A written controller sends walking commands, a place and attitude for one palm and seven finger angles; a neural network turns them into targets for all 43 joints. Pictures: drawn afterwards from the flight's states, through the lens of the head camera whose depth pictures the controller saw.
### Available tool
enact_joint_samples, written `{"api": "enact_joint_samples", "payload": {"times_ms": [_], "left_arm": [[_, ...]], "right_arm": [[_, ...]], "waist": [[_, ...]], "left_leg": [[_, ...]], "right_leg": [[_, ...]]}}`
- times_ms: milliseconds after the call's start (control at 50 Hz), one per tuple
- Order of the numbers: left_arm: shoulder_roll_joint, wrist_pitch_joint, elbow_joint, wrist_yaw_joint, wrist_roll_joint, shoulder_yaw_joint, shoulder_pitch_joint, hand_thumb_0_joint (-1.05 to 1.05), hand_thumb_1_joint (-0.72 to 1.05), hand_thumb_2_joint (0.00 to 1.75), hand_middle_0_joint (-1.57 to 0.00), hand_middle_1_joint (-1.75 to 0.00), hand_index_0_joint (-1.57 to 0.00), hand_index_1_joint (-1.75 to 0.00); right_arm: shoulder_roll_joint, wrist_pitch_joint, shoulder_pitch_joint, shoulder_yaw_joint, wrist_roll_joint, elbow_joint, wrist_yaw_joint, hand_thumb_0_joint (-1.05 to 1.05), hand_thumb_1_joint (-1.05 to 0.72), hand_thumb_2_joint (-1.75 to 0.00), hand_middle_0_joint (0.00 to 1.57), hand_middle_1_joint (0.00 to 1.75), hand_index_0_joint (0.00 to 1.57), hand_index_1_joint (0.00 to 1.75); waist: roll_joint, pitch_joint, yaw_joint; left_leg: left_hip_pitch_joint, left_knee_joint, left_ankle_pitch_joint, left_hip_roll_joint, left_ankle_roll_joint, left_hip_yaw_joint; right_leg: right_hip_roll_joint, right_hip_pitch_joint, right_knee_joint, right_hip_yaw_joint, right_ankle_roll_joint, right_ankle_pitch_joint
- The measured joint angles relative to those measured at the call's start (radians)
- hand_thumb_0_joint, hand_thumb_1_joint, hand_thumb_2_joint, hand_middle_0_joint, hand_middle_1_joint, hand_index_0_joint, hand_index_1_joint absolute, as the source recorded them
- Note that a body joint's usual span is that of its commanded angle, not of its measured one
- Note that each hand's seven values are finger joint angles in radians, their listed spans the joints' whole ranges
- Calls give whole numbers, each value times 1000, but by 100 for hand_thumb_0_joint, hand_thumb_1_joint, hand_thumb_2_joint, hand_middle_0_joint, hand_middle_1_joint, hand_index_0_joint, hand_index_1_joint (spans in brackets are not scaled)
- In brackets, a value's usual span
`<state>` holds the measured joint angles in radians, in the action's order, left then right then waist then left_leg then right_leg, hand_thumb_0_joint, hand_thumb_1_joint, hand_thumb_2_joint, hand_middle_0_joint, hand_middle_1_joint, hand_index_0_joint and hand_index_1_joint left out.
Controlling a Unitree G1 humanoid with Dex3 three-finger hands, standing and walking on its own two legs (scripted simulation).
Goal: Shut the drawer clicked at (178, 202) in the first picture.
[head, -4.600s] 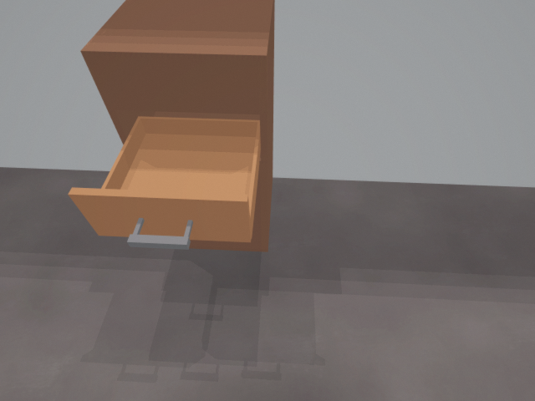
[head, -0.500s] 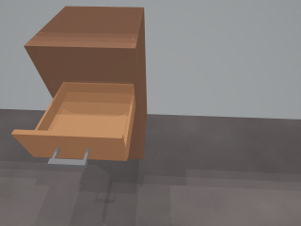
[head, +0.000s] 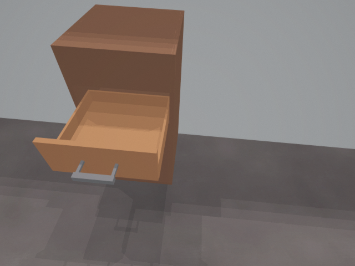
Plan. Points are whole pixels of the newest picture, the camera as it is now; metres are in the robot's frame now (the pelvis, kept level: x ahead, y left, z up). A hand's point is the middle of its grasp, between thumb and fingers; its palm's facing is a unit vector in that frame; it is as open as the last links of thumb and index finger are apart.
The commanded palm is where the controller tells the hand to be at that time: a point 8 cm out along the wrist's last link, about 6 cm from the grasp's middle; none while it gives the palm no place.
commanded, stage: look again from close up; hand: left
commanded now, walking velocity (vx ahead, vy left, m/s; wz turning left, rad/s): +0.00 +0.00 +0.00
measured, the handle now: (96, 172) +0.41 +0.29 -0.13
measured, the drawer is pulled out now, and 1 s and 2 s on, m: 0.30 0.30 0.30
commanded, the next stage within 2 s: shuffle to correct the standing spot in 0.54 s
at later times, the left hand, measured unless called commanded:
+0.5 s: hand out of the picture +0.00 +0.15 -0.18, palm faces +0.03 -0.99 -0.14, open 7.3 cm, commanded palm none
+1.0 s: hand out of the picture +0.00 +0.19 -0.19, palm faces +0.06 -0.99 -0.14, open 7.4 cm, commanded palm none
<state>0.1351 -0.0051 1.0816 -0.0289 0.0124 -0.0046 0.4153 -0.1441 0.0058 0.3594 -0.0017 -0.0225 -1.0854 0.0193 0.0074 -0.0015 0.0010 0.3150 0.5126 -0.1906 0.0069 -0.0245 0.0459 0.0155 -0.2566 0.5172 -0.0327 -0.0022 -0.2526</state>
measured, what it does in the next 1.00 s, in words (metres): shifts its weight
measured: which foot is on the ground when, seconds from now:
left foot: down 0.00-1.00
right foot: down 0.00-0.96, up 0.98-1.00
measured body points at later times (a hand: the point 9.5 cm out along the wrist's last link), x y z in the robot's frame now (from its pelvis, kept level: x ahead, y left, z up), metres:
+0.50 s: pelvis +0.01 +0.00 +0.00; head +0.01 +0.01 +0.45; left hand +0.00 +0.21 -0.16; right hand +0.01 -0.22 -0.15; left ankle +0.05 +0.10 -0.73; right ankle +0.02 -0.12 -0.73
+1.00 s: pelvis +0.05 +0.03 +0.00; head +0.05 +0.05 +0.44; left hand +0.00 +0.24 -0.17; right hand +0.03 -0.20 -0.15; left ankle +0.05 +0.10 -0.73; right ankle +0.01 -0.12 -0.73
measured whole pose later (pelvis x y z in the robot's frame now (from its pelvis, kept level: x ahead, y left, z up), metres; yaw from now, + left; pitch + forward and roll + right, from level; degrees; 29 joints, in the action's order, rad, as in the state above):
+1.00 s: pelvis +0.05 +0.03 +0.00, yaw -1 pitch -1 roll +0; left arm 0.14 -0.01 1.09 -0.02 0.02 0.03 0.42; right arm -0.15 -0.02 0.36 0.01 -0.03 -1.08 0.01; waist 0.04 0.00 0.02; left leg 0.25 0.57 -0.32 -0.02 -0.07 0.10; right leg 0.06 -0.23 0.64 -0.01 0.01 -0.41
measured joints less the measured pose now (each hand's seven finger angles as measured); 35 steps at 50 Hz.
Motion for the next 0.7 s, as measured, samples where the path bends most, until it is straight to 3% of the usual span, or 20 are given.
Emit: {"api": "enact_joint_samples", "payload": {"times_ms": [260, 700], "left_arm": [[-34, 20, 22, -4, 0, -13, -26, 0, 91, 90, -20, -30, -20, -30], [2, 20, 4, -5, 1, -4, -81, 0, 91, 90, -20, -30, -20, -30]], "right_arm": [[17, -16, -53, -4, 7, -29, 8, 2, -92, -90, 20, 30, 20, 30], [14, -19, -56, -5, 6, -37, 4, 1, -91, -90, 20, 30, 20, 30]], "waist": [[7, 7, 10], [6, 8, -3]], "left_leg": [[-28, -24, 1, -1, -1, 6], [-69, -58, 1, -3, -1, 17]], "right_leg": [[0, 28, -29, 6, -6, 6], [2, 62, -58, 17, -8, 8]]}}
